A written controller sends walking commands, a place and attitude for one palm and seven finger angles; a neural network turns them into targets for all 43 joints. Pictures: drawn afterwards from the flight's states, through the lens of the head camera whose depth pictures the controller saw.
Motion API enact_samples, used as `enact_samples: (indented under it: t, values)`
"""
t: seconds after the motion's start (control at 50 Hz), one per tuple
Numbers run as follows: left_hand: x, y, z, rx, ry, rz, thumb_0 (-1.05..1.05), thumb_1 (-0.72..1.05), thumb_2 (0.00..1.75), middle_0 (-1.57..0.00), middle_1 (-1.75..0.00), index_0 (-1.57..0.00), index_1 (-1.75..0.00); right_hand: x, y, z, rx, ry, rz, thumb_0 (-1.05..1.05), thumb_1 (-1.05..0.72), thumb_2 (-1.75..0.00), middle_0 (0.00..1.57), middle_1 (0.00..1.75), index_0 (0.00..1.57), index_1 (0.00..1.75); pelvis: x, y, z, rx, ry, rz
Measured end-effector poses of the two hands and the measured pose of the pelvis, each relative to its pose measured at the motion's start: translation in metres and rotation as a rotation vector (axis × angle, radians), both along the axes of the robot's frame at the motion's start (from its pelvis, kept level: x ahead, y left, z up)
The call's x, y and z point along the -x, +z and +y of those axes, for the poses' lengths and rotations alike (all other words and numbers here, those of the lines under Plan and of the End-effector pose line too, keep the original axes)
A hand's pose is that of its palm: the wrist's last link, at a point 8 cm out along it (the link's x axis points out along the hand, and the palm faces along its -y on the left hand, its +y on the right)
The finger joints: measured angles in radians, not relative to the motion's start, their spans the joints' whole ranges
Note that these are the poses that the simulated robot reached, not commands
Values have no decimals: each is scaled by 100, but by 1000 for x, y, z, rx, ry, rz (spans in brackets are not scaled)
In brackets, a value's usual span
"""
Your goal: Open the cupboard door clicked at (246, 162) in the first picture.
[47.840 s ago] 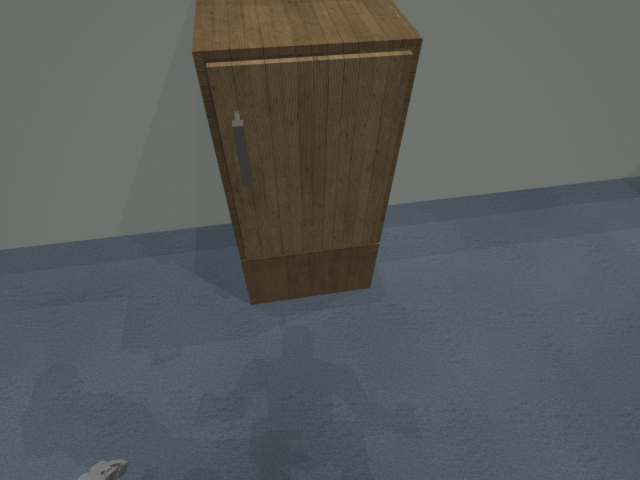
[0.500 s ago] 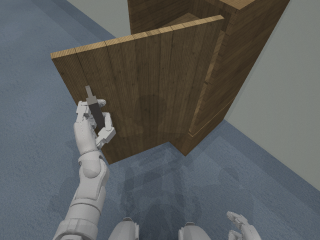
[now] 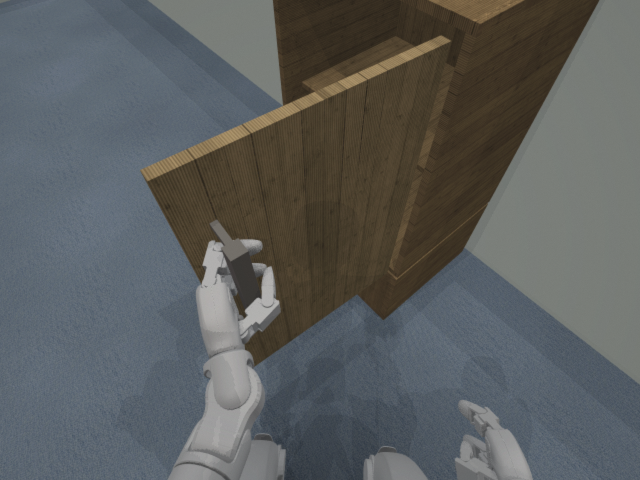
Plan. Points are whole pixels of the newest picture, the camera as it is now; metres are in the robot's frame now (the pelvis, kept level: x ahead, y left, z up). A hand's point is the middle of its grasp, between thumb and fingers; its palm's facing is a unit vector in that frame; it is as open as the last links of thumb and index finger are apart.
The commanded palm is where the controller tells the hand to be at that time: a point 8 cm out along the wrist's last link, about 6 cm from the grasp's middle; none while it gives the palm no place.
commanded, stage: open thumb and fingers to let go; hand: left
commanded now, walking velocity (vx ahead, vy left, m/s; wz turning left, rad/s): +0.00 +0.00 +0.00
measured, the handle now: (237, 271) +0.36 +0.13 +0.04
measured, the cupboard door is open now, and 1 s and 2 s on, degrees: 86 88 89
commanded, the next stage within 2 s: slide the hand sideways off the handle in 0.64 s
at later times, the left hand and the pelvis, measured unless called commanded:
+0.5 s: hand (266, 294) +0.33 +0.08 +0.04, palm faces +0.29 -0.96 +0.00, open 14.2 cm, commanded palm +0.29 +0.13 +0.04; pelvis +0.00 +0.01 +0.00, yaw +0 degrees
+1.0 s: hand (258, 325) +0.29 +0.09 +0.04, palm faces -0.22 -0.98 +0.00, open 16.1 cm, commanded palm +0.27 +0.13 +0.04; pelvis -0.01 +0.03 +0.00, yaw +0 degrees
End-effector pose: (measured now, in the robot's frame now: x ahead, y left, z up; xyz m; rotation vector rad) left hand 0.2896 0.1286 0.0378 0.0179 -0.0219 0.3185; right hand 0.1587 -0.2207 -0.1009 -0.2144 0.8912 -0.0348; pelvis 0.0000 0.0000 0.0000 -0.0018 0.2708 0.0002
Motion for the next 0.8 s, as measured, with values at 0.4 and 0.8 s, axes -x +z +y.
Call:
enact_samples:
  t: [0.4,0.8]
  values:
    - [-6,0,2,19,-20,5,0,-36,36,-31,-114,-30,-114,26,-5,1,6,-20,61,1,-91,-90,20,30,20,30,4,1,6,4,-4,1]
    - [-2,-1,9,-18,-118,-5,-1,-50,30,-44,-62,-38,-65,20,-1,21,0,-1,34,1,-91,-90,20,30,20,30,8,0,21,19,0,-1]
